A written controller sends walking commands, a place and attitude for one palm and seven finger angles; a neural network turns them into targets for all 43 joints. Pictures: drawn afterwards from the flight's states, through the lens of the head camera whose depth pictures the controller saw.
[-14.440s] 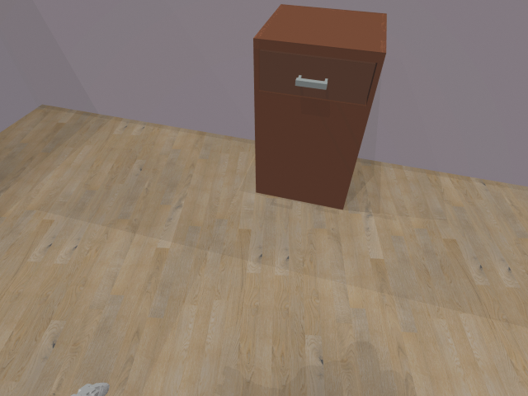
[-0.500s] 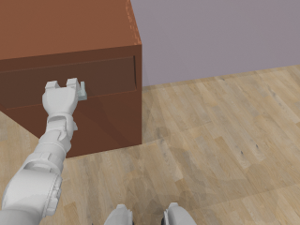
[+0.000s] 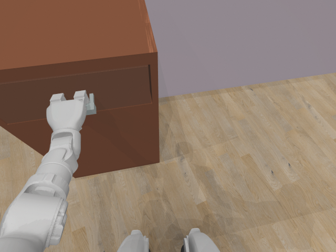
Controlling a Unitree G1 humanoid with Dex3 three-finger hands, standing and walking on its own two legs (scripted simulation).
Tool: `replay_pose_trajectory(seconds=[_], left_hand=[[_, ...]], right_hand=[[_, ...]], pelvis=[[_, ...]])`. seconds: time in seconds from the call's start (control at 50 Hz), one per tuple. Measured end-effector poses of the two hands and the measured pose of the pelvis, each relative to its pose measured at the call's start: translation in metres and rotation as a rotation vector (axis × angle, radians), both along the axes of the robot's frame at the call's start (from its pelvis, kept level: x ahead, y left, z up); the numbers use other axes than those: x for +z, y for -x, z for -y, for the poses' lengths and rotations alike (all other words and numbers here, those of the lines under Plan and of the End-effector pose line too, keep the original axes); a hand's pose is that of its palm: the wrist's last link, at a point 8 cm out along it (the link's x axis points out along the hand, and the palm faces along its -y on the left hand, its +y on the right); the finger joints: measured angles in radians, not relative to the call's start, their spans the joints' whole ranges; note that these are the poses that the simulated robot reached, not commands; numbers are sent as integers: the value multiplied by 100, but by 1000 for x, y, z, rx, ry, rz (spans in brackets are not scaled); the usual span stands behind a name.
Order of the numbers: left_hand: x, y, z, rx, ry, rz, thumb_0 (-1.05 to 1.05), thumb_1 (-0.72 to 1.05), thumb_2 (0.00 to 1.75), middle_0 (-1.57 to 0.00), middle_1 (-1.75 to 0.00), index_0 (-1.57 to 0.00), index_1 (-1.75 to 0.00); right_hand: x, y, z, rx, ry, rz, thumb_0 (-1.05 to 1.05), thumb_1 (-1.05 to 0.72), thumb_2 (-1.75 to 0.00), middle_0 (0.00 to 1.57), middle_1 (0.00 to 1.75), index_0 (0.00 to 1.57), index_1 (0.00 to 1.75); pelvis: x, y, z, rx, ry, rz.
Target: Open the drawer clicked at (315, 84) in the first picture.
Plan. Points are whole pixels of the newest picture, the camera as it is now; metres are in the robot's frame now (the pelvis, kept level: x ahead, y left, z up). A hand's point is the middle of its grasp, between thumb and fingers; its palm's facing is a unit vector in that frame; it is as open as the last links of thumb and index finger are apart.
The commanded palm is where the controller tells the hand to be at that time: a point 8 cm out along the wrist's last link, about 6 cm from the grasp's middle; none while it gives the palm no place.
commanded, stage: pull the drawer open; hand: left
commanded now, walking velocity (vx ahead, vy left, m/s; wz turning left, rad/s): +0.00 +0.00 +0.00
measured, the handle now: (72, 105) +0.49 +0.25 -0.01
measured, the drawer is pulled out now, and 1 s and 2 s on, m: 0.00 0.09 0.22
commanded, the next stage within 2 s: none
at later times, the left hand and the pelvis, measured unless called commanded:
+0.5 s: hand (76, 135) +0.41 +0.23 -0.03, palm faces -0.04 -0.05 -1.00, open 5.5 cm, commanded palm +0.37 +0.22 +0.02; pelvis +0.02 +0.01 +0.01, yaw -1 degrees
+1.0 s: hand (76, 156) +0.35 +0.22 -0.03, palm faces -0.04 -0.06 -1.00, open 5.5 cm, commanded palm +0.31 +0.22 +0.02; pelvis +0.03 +0.00 +0.02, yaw +0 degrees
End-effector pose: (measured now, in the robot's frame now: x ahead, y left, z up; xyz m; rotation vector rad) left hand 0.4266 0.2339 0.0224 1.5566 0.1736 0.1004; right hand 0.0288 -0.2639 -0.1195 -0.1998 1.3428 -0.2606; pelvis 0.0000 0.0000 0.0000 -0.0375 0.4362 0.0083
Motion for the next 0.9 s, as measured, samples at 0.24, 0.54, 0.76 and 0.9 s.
replay_pose_trajectory(seconds=[0.24,0.54,0.76,0.9], left_hand=[[1,2,0,1,13,-12,1,74,79,-36,-135,-39,-135],[-1,40,5,-12,36,16,2,75,80,-31,-135,-39,-135],[0,65,10,3,34,9,2,75,80,-32,-135,-40,-135],[0,81,13,8,41,5,2,75,80,-31,-135,-41,-135]], right_hand=[[4,-5,1,-14,0,19,0,-91,-90,20,30,20,30],[14,-51,-12,10,-38,90,0,-91,-90,20,30,20,30],[25,-100,-19,68,-44,209,0,-91,-90,20,30,20,30],[30,-112,-21,88,-47,248,0,-91,-90,20,30,20,30]], pelvis=[[3,-4,1,-11,-2,4],[16,-24,-6,-18,-2,46],[20,-27,-8,-8,-3,78],[22,-27,-6,-7,-6,94]])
